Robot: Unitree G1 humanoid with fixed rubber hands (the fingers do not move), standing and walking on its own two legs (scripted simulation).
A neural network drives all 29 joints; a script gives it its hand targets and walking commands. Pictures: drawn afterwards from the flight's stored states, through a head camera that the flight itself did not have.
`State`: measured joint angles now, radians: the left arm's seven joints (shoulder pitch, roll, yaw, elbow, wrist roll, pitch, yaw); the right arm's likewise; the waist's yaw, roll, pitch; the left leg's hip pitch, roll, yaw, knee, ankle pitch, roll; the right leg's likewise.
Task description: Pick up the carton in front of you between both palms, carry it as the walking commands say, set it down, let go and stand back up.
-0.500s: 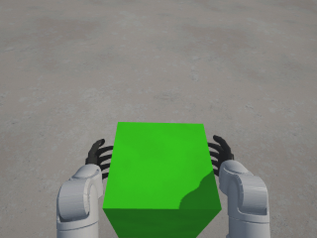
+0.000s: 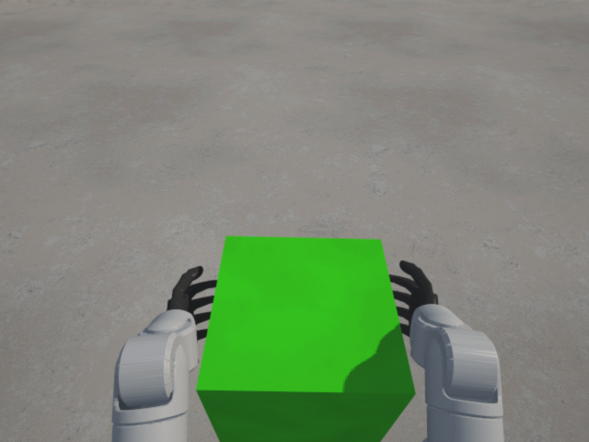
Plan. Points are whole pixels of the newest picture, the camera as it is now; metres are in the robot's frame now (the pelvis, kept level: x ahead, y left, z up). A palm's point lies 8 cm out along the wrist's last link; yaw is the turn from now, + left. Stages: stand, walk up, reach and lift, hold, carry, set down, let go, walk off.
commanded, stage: carry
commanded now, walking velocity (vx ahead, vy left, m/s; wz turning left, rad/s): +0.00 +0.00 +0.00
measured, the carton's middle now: (300, 350) +0.27 +0.00 +0.01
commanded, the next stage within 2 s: hold in 1.30 s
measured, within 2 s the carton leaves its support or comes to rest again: neither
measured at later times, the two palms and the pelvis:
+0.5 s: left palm (184, 340) +0.26 +0.15 +0.07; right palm (416, 328) +0.26 -0.15 +0.07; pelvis +0.00 +0.00 -0.01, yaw +1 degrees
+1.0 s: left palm (187, 366) +0.24 +0.15 +0.03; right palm (413, 354) +0.25 -0.15 +0.03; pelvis -0.04 +0.00 +0.00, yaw +1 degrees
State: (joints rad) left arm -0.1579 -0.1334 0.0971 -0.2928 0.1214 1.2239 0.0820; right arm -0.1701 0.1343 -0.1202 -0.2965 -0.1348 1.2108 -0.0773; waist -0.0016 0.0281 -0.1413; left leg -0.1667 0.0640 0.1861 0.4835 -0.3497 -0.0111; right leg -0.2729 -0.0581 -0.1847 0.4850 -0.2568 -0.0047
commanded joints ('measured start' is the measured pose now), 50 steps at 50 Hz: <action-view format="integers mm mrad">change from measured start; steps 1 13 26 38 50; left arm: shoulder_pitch -454 -436 -425 -405 -541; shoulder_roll -903 -920 -898 -795 -888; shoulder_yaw -682 -710 -714 -569 -429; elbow -59 -103 -10 172 428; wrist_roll -403 -408 -345 -205 -102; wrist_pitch -8 -17 -152 -345 -586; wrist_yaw -253 -249 -261 -257 -278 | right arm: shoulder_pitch -435 -379 -375 -347 -484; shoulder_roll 896 917 902 802 891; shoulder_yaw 726 715 729 578 435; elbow -31 -50 37 224 484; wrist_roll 429 413 354 202 100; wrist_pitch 16 3 -132 -329 -565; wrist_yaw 261 255 268 255 284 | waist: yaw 4 3 4 3 3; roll -61 -17 -22 -27 -29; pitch -227 -257 -173 -126 -163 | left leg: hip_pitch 31 90 32 -25 -40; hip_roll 93 105 112 108 102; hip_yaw -66 -73 -89 -103 -117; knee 9 27 -27 -75 -85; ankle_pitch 559 678 453 254 174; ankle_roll -23 -9 14 22 31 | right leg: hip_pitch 203 169 119 87 89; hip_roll -136 -108 -118 -120 -122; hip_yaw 106 80 89 103 114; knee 34 66 20 -38 -62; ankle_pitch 803 665 421 263 192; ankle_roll -14 -11 -17 -15 -20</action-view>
